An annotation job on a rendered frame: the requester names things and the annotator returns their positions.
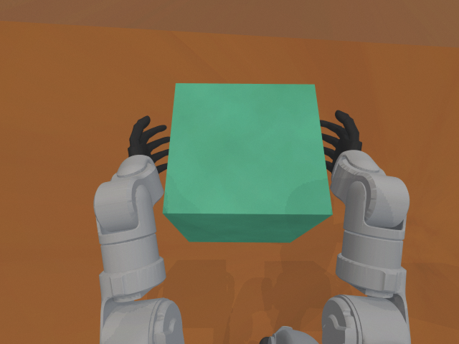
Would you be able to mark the left robot hand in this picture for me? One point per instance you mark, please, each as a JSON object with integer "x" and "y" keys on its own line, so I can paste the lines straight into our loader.
{"x": 138, "y": 140}

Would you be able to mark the right robot shin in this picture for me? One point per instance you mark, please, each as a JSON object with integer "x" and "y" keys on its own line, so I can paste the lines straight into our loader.
{"x": 283, "y": 328}

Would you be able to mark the right robot thigh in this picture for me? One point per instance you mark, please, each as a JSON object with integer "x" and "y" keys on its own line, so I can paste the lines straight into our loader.
{"x": 291, "y": 337}

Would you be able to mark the right robot forearm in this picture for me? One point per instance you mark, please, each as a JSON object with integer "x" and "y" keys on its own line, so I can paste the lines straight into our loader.
{"x": 374, "y": 222}

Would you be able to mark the right robot upper arm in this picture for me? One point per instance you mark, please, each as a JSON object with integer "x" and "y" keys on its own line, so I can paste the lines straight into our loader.
{"x": 349, "y": 319}

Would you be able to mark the right robot hand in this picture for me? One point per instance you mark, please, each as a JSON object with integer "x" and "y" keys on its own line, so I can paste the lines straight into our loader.
{"x": 349, "y": 137}

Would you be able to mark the left robot forearm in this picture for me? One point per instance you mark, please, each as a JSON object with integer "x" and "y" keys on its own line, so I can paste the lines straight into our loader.
{"x": 126, "y": 229}

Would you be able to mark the carton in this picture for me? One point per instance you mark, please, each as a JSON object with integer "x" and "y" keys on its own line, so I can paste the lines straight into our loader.
{"x": 246, "y": 163}

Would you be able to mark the left robot upper arm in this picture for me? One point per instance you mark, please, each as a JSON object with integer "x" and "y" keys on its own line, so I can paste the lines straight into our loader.
{"x": 154, "y": 321}

